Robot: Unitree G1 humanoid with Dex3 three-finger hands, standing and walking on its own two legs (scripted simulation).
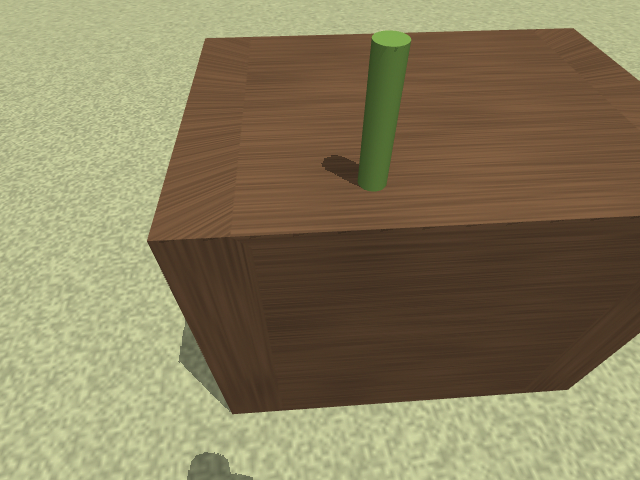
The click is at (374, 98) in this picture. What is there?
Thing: slim round
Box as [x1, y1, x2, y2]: [358, 30, 410, 191]
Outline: 398,31 380,31 373,34 371,40 358,183 364,189 372,191 379,190 383,188 386,184 410,43 410,37
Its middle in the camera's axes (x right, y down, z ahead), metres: +0.09 -0.17 +0.60
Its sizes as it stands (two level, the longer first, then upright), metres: 0.051 0.051 0.241
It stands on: a support 0.80 m high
